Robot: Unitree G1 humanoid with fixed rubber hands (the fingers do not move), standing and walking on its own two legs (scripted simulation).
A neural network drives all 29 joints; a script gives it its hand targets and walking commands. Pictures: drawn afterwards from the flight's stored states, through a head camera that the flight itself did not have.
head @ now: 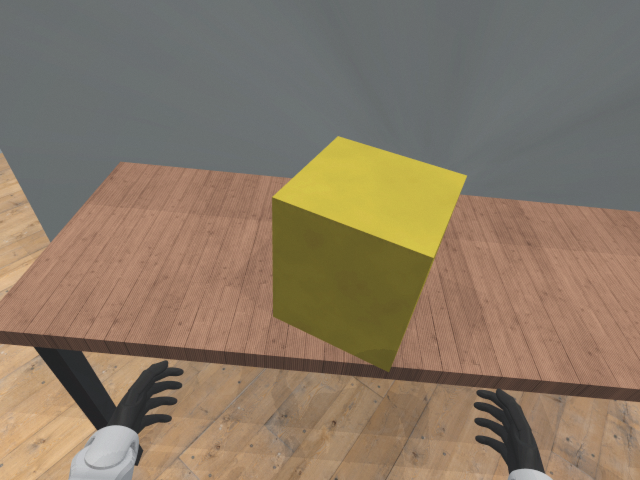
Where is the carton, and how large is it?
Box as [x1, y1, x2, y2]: [272, 136, 466, 371]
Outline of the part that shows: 338,136 272,197 273,316 388,371 422,289 466,175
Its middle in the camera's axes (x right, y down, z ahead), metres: +0.07 +0.02 +0.61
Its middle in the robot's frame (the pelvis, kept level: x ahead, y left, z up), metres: +0.44 -0.06 +0.06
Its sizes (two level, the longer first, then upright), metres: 0.210 0.200 0.250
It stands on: a table, 0.69 m high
